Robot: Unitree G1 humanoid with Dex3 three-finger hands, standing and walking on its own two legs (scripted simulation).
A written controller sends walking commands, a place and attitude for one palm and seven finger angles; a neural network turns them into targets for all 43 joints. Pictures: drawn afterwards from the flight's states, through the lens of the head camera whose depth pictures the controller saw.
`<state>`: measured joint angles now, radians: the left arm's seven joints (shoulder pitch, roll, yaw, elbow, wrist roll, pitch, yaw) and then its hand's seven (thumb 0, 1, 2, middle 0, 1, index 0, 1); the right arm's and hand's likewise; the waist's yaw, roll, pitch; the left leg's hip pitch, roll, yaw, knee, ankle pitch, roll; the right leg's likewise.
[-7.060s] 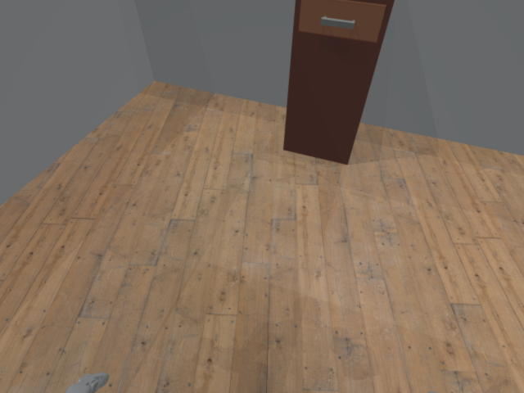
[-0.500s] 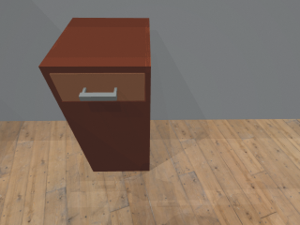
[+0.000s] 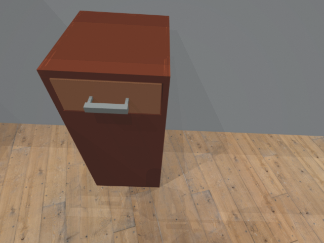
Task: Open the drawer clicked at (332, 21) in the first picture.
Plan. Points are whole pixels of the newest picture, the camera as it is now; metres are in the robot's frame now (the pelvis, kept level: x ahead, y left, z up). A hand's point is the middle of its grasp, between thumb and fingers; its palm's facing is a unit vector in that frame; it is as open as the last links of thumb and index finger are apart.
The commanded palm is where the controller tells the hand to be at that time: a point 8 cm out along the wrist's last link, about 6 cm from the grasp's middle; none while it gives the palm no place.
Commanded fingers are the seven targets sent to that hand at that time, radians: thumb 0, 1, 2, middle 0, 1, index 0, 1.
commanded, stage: come to a stop and stand still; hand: left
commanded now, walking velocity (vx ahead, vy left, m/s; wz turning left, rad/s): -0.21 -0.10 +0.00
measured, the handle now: (107, 104) +0.52 +0.21 +0.01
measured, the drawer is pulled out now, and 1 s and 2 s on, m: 0.00 0.00 0.00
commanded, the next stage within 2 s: look again from close up in 1.44 s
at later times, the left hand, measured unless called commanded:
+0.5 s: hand out of the picture +0.08 +0.15 -0.16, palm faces +0.10 -0.96 -0.26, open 7.3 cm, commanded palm none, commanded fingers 0.00 0.90 0.90 -0.20 -0.30 -0.20 -0.30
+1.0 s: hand out of the picture -0.06 +0.13 -0.16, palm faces +0.07 -0.98 -0.20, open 7.4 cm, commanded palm none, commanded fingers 0.00 0.90 0.90 -0.20 -0.30 -0.20 -0.30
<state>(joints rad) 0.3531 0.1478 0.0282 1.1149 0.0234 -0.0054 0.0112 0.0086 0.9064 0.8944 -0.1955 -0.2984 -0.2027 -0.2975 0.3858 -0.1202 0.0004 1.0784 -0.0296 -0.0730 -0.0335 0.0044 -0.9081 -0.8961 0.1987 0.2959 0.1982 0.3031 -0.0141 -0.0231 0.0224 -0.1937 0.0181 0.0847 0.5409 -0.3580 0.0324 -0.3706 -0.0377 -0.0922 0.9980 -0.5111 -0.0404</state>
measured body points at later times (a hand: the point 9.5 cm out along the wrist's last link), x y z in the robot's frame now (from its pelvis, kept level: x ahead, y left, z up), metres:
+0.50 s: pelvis +0.01 -0.04 +0.00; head +0.04 -0.06 +0.45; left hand +0.07 +0.20 -0.14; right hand +0.10 -0.28 -0.16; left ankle -0.02 +0.11 -0.67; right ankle +0.07 -0.13 -0.73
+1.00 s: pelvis -0.04 -0.03 +0.00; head -0.02 -0.05 +0.45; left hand -0.07 +0.18 -0.14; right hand -0.02 -0.25 -0.17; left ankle -0.02 +0.10 -0.73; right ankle -0.05 -0.12 -0.73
